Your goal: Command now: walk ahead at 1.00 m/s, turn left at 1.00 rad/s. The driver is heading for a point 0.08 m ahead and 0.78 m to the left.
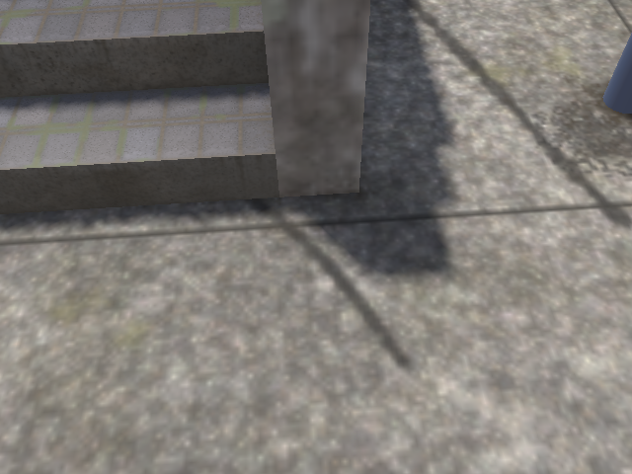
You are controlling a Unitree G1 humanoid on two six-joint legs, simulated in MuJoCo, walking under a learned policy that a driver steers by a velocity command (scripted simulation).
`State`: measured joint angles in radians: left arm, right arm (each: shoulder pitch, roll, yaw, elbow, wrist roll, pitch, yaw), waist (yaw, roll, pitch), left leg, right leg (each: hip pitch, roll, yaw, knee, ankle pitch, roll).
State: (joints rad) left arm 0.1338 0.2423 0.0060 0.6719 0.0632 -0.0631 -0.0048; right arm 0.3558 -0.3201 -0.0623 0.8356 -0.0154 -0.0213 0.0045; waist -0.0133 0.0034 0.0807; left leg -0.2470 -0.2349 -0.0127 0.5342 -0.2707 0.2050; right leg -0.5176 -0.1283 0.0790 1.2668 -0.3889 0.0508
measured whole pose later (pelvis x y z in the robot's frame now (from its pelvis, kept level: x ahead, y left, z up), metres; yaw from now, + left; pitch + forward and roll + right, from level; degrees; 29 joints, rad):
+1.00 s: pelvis +0.85 +0.27 +0.01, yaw +56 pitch +2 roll +0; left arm 0.03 0.26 -0.01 0.57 0.05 -0.05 0.00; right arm 0.46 -0.33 -0.06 0.84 -0.02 -0.06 0.01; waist -0.08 0.01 0.05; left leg -0.02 -0.22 -0.19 0.33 -0.31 0.19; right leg -0.75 -0.16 0.03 1.02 -0.23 0.05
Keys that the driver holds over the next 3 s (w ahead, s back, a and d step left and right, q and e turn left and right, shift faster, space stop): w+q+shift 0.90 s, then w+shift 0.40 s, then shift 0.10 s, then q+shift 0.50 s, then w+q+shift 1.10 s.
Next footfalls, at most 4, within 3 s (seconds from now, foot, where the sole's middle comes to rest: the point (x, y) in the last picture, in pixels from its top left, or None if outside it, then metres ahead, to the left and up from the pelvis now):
0.26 right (408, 452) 0.49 -0.15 -0.76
0.72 left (236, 326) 0.79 0.22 -0.76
1.12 right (199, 224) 1.10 0.34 -0.76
1.48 left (26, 240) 1.06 0.79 -0.76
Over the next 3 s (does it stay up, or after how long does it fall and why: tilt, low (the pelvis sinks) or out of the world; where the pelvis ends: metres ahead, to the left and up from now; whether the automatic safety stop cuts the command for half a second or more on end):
stays up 0.98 1.51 -0.02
